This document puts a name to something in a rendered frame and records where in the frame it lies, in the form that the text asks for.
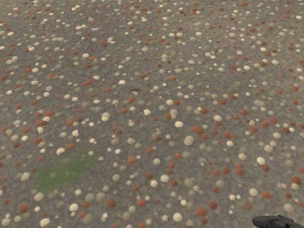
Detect right robot hand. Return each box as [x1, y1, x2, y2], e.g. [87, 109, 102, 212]
[252, 215, 304, 228]

